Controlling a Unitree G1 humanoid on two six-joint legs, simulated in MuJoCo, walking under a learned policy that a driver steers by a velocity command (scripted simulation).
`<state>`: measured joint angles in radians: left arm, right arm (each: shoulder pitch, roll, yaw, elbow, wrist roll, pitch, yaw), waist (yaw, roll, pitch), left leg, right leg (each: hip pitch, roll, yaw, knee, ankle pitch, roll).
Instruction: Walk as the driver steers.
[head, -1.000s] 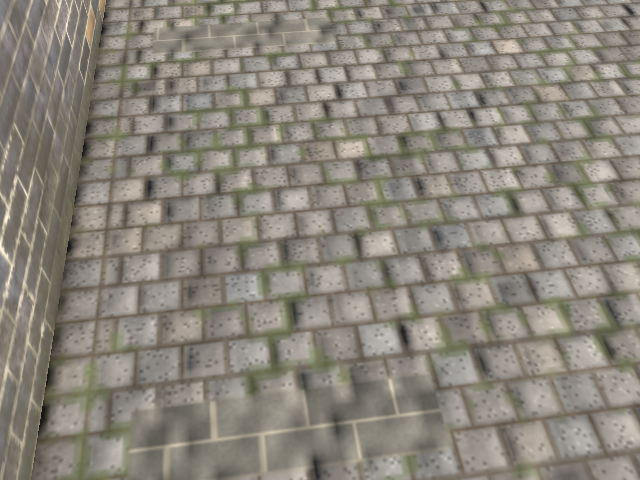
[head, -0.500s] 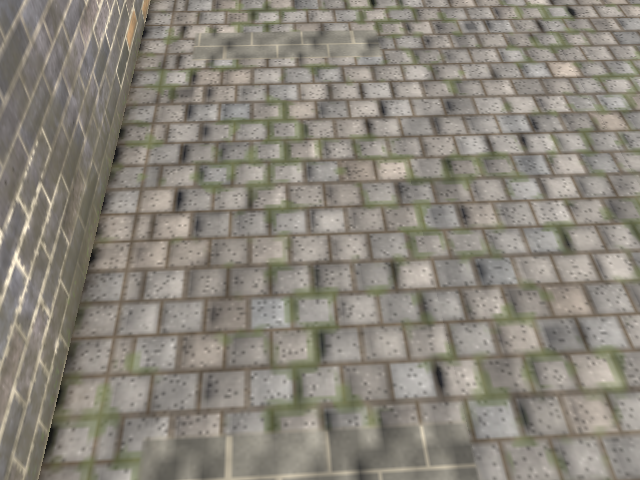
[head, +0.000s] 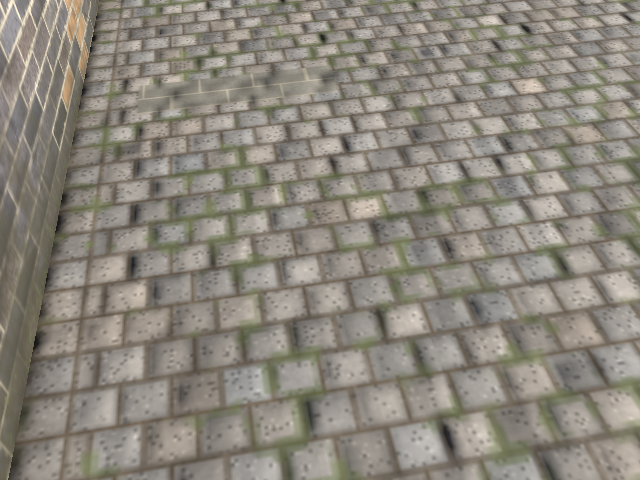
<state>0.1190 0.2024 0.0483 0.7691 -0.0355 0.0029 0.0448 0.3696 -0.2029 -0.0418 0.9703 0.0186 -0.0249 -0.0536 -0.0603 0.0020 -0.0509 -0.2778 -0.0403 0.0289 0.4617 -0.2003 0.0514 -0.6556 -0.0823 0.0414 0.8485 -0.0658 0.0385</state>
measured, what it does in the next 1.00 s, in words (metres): walks ahead: right foot, then left foot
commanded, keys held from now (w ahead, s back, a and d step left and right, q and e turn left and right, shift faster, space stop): w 0.64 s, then no key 0.36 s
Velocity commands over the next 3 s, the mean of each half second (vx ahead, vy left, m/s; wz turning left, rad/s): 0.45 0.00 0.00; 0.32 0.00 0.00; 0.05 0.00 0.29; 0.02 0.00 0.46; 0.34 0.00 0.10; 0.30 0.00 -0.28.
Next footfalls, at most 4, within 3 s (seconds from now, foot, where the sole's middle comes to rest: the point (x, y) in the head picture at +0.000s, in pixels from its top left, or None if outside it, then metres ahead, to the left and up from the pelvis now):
0.12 right None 0.12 -0.14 -0.77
0.68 left None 0.49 0.01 -0.77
1.08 right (433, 473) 0.57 -0.22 -0.77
1.46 left None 0.48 0.03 -0.77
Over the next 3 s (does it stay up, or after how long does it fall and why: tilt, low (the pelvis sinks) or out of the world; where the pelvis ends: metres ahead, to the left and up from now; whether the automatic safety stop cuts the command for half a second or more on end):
stays up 0.78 0.09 -0.01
